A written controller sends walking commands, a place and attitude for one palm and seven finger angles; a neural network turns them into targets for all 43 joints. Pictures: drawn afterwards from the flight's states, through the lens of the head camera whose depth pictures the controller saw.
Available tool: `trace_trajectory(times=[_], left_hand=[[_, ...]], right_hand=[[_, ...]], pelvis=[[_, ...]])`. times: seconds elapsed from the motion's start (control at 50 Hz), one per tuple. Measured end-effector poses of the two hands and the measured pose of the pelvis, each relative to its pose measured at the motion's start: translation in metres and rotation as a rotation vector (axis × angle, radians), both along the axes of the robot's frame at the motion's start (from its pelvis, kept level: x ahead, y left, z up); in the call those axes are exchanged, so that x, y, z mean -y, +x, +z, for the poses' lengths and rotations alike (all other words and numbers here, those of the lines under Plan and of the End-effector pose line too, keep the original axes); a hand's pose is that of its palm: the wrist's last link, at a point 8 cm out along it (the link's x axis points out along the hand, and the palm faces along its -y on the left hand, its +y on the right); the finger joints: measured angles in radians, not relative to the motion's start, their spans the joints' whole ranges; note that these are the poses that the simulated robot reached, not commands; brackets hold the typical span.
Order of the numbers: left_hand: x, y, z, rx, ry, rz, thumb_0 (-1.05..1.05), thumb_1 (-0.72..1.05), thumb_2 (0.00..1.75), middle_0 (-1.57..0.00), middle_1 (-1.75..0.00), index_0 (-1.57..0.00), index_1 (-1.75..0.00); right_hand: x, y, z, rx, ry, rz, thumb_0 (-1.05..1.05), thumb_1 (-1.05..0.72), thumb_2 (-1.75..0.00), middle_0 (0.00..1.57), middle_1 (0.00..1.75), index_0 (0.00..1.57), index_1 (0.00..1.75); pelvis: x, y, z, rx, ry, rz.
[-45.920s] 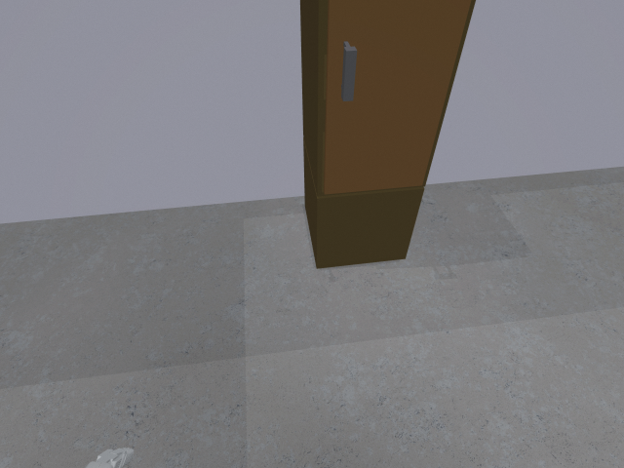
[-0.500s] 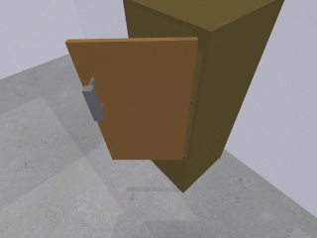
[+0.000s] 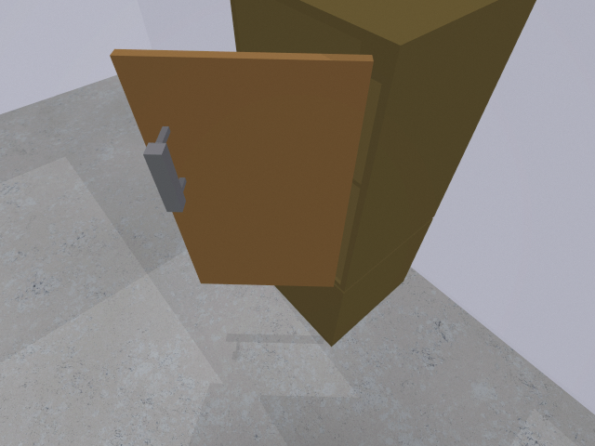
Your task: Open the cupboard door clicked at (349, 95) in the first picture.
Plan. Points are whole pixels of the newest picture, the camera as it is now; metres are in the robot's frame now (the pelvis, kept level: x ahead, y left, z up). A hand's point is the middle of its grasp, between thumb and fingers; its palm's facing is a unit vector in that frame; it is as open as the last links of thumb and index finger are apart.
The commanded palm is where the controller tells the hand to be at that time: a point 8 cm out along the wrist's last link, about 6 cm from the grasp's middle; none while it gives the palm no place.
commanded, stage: come to a stop and stand still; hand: left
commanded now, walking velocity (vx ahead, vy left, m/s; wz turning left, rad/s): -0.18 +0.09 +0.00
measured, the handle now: (170, 169) +0.49 +0.25 +0.08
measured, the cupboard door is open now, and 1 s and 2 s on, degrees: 48 48 48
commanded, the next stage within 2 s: look again from close up in 0.98 s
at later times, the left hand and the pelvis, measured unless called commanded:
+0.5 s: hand out of the picture -0.01 +0.19 -0.17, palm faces +0.02 -0.98 -0.19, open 7.4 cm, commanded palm none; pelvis -0.01 +0.01 +0.00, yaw +1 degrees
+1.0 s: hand out of the picture +0.03 +0.18 -0.17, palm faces +0.03 -0.98 -0.20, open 7.3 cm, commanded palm none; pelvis +0.02 +0.00 +0.00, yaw +1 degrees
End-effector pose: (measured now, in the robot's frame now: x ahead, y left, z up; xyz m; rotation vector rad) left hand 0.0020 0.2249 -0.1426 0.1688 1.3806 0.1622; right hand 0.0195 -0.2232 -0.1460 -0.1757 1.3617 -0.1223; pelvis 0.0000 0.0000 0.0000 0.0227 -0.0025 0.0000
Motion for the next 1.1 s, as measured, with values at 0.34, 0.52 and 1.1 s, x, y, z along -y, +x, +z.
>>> trace_trajectory(times=[0.34,0.52,1.1], left_hand=[[-0.02,-0.003,0.001,0.076,0.002,-0.011,0.01,0.91,0.9,-0.2,-0.3,-0.2,-0.3],[-0.012,-0.018,0.0,-0.006,-0.023,0.007,0.0,0.91,0.9,-0.2,-0.3,-0.2,-0.3],[-0.006,0.023,0.002,0.04,0.014,-0.004,0.0,0.91,0.9,-0.2,-0.3,-0.2,-0.3]], right_hand=[[-0.007,-0.008,0.006,0.051,-0.004,0.03,0.0,-0.91,-0.9,0.2,0.3,0.2,0.3],[-0.016,-0.026,0.003,-0.038,0.017,0.009,0.0,-0.9,-0.9,0.2,0.3,0.2,0.3],[0.0,0.03,0.003,0.038,-0.01,0.012,0.0,-0.91,-0.9,0.2,0.3,0.2,0.3]], pelvis=[[-0.01,-0.025,0.0,0.004,-0.01,0.015],[-0.012,-0.008,0.002,-0.01,-0.009,0.015],[-0.004,0.017,0.001,-0.017,-0.029,0.011]])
